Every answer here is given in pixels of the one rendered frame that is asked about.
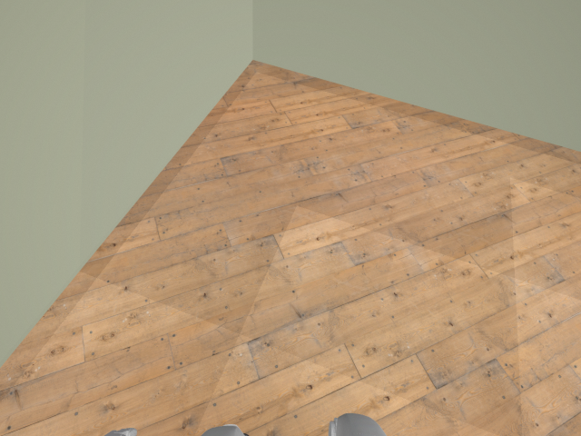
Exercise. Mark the right robot thigh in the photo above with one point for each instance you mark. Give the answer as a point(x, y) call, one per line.
point(353, 424)

